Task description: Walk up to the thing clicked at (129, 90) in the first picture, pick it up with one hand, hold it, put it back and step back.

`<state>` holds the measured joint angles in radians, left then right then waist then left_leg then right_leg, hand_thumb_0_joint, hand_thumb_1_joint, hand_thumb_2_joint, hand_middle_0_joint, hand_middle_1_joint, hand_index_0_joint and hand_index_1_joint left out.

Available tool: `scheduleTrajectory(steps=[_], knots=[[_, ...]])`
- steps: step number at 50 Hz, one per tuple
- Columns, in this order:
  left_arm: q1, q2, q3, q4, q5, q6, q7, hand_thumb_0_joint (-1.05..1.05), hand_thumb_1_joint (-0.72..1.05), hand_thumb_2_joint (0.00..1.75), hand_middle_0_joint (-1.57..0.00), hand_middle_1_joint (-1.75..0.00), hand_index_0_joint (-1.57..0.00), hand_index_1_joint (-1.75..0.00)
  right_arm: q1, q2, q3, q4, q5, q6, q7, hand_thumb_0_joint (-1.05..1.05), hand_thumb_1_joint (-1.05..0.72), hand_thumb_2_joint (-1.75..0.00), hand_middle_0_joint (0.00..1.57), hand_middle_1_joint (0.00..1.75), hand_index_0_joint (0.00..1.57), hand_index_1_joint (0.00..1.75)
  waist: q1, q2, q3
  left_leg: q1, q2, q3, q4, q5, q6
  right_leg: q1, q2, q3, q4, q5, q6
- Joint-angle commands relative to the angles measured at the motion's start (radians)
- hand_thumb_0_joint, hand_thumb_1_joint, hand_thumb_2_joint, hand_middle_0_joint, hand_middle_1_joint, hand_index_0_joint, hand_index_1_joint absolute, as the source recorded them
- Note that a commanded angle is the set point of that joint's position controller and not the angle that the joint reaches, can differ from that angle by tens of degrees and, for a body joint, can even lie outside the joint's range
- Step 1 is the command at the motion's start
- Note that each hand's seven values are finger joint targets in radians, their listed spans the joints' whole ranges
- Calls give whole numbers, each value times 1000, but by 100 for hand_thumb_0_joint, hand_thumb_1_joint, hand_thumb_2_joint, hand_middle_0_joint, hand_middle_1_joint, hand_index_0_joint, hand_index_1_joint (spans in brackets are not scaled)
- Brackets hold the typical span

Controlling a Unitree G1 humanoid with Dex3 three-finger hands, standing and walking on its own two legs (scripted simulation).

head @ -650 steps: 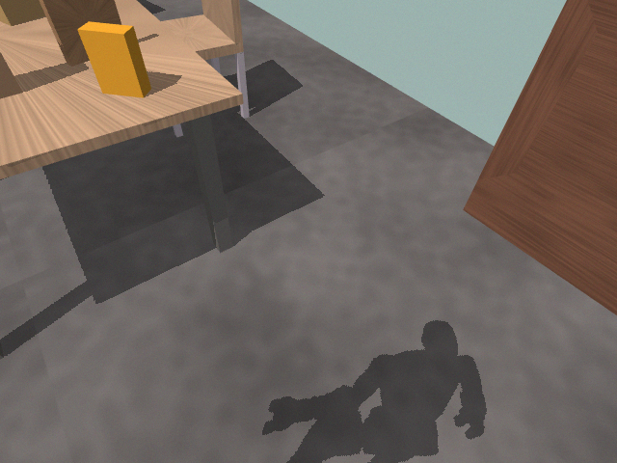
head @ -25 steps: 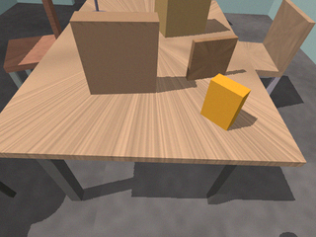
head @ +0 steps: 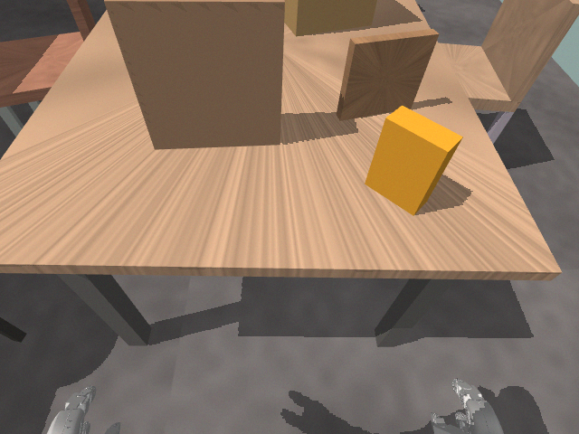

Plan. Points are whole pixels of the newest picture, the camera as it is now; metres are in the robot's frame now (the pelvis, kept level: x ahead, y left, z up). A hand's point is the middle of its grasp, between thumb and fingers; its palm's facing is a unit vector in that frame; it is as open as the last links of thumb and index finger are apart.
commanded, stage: rise first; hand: right
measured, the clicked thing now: (408, 163) +0.56 -0.22 +0.03
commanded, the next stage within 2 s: go down in 1.62 s
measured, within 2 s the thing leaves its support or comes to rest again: neither
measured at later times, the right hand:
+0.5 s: hand (494, 386) +0.19 -0.27 -0.01, palm faces +0.32 +0.88 -0.36, open 17.0 cm
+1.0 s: hand (541, 382) +0.18 -0.27 +0.07, palm faces +0.37 +0.84 -0.40, open 17.6 cm
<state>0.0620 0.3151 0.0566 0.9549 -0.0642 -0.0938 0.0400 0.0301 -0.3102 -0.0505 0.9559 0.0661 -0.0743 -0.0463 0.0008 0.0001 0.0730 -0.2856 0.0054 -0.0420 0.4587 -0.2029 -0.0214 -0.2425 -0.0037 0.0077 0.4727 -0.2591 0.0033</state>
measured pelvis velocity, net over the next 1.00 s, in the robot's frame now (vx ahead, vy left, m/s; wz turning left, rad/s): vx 0.01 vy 0.00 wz -0.04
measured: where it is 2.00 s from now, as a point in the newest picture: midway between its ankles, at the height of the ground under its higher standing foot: outside the picture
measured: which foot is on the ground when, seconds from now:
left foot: down 0.00-1.00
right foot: down 0.00-1.00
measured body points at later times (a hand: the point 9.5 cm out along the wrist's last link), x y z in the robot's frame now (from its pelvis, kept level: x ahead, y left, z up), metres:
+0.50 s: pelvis +0.02 +0.00 +0.00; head +0.01 +0.02 +0.45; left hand +0.19 +0.25 -0.08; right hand +0.17 -0.31 +0.02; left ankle +0.02 +0.13 -0.74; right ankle -0.01 -0.12 -0.74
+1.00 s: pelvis +0.01 +0.00 +0.00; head +0.01 +0.02 +0.45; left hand +0.18 +0.27 -0.09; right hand +0.16 -0.31 +0.10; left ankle +0.02 +0.13 -0.74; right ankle -0.01 -0.12 -0.74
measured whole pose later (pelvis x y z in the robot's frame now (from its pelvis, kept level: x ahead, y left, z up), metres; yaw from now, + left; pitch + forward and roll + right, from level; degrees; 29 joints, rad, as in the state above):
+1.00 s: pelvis +0.01 +0.00 +0.00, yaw -2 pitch -3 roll +0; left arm 0.23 0.24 0.16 0.66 -0.02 -0.11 0.05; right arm 0.45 -0.32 -0.29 -0.07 0.06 -0.19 -0.03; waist -0.05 -0.04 0.04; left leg -0.16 0.02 0.00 0.42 -0.22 -0.02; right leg -0.12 0.01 0.05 0.43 -0.25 0.01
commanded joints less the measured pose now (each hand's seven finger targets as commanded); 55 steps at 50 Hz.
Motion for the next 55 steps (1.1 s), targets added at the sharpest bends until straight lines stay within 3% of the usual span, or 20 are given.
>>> scheduleTrajectory(steps=[1, 3, 5, 9, 12, 15, 22, 25, 29, 34, 37, 39, 40, 42, 46, 49, 51, 53, 54, 55], knots=[[85, 168, 115, -93, 24, -42, 25, 0, 24, 16, -4, -4, -5, -2, 160, -256, -186, -194, -27, -30, -37, 0, -19, -19, 6, 5, 6, 5, -42, -50, -326, 149, -12, 61, -9, 181, 33, 20, 12, -29, -41, 250, -3], [132, 190, 136, -158, 31, -34, 30, 0, 14, 11, -4, -4, -7, -2, 165, -251, -196, -269, -24, -21, -38, 0, -6, -16, 6, 5, 5, 5, -13, -26, -346, 176, -23, 74, -22, 286, 27, 62, 7, -29, -50, 355, 2], [134, 123, 112, -177, 31, -21, 25, 0, 6, 9, -5, -4, -6, -2, 177, -194, -172, -350, -20, -7, -29, 0, 2, -14, 5, 5, 5, 5, -9, -39, -313, 164, -25, 81, -24, 308, 26, 62, 6, -31, -51, 379, 2], [4, 46, 61, -281, 25, -21, 35, 0, -17, 9, -5, -4, -6, -3, 88, -172, -156, -558, -21, -3, -36, 0, 21, -11, 5, 5, 5, 5, -24, -68, -218, 129, -14, 80, -61, 180, 29, 21, 3, -26, -85, 235, -3], [-15, 108, 84, -415, 31, -40, 53, 0, -38, 4, -6, -5, -7, -4, 102, -163, -139, -665, -22, -9, -41, 0, 38, -8, 4, 5, 5, 5, -2, -15, -229, 129, -17, 86, -68, 157, 27, 60, -1, -17, -96, 214, -7], [25, 73, 53, -498, 30, -51, 62, 0, -49, 3, -7, -5, -7, -5, 130, -213, -197, -786, -22, -29, -54, 0, 48, -6, 4, 6, 4, 6, -23, -18, -230, 163, -10, 88, -73, 166, 25, 90, 8, -16, -95, 232, -10], [156, 30, 63, -434, 36, -34, 46, 0, -52, 3, -6, -4, -6, -4, 305, -179, -243, -912, -17, -41, -33, 0, 58, -5, 3, 6, 4, 6, -33, -28, -145, 150, -5, 94, -83, 168, 22, 94, 16, -27, -104, 237, -12], [158, 49, 89, -423, 33, -31, 34, 0, -53, 2, -6, -4, -6, -4, 297, -203, -283, -969, -10, -55, -23, 0, 58, -4, 3, 6, 4, 6, -37, -13, -112, 142, -6, 97, -90, 142, 20, 72, 17, -24, -112, 210, -15], [94, 85, 131, -430, 38, -38, 29, 0, -55, 3, -6, -4, -6, -4, 288, -186, -280, -1057, -9, -73, -16, 0, 59, -4, 4, 6, 4, 6, -39, -33, -114, 149, -8, 100, -83, 145, 25, 83, 10, -14, -120, 220, -8], [11, 16, 68, -483, 44, -57, 27, 0, -55, 4, -6, -4, -5, -5, 280, -186, -294, -1170, -16, -119, -21, 0, 58, -4, 4, 6, 4, 6, -59, -8, -167, 191, -5, 99, -86, 115, 25, 100, 13, -8, -116, 199, -12], [105, 35, 100, -438, 47, -51, 33, 0, -56, 4, -6, -4, -5, -5, 329, -209, -328, -1163, -17, -133, -20, 0, 57, -4, 4, 6, 4, 6, -52, -27, -136, 183, 0, 94, -89, 114, 23, 97, 21, -15, -113, 194, -12], [94, 98, 154, -464, 50, -54, 39, 0, -56, 4, -6, -4, -5, -5, 334, -219, -348, -1173, -14, -140, -20, 0, 57, -4, 4, 6, 4, 6, -49, -24, -139, 184, 0, 95, -91, 120, 22, 99, 22, -14, -118, 198, -13], [122, 72, 138, -435, 49, -51, 32, 0, -56, 4, -6, -4, -5, -5, 352, -203, -340, -1168, -13, -143, -15, 0, 58, -4, 4, 6, 5, 6, -51, -28, -113, 175, -1, 99, -92, 107, 23, 92, 20, -15, -124, 186, -12], [114, 95, 179, -445, 46, -55, 31, 0, -56, 5, -5, -4, -5, -5, 363, -203, -351, -1174, -10, -151, -11, 0, 59, -4, 4, 6, 4, 6, -42, -25, -107, 170, -2, 100, -95, 100, 24, 92, 19, -14, -127, 178, -13], [95, 5, 114, -423, 39, -60, 12, 0, -56, 4, -6, -4, -5, -5, 347, -195, -345, -1230, -8, -175, -1, 0, 57, -4, 4, 6, 5, 6, -59, -57, -74, 166, -2, 97, -101, 62, 26, 59, 21, -15, -133, 141, -12], [98, 54, 154, -435, 41, -65, 15, 0, -56, 4, -6, -4, -5, -5, 344, -204, -360, -1230, -6, -187, 1, 0, 55, -4, 4, 6, 5, 6, -44, -23, -94, 169, 1, 95, -105, 66, 22, 76, 21, -15, -130, 140, -18], [76, 15, 109, -458, 41, -69, 10, 0, -56, 5, -6, -5, -5, -5, 336, -207, -360, -1267, -9, -200, 2, 0, 55, -4, 4, 6, 5, 6, -55, -50, -127, 185, 2, 95, -94, 105, 25, 87, 21, -14, -124, 185, -13], [93, 85, 185, -456, 43, -70, 22, 0, -56, 5, -6, -4, -5, -5, 352, -227, -385, -1257, -9, -202, -3, 0, 54, -5, 4, 6, 5, 6, -44, -30, -130, 182, 0, 98, -89, 119, 26, 101, 18, -11, -124, 199, -12], [100, 97, 192, -435, 45, -70, 22, 0, -56, 5, -6, -5, -5, -5, 347, -220, -377, -1255, -8, -202, 0, 0, 53, -5, 4, 6, 5, 6, -42, -42, -115, 171, -1, 99, -92, 110, 26, 99, 18, -11, -127, 188, -11], [97, 58, 160, -441, 45, -71, 17, 0, -56, 5, -6, -5, -5, -5, 346, -212, -379, -1263, -9, -204, 1, 0, 54, -4, 4, 6, 5, 6, -46, -38, -123, 180, -1, 100, -89, 124, 26, 103, 17, -9, -123, 205, -12]])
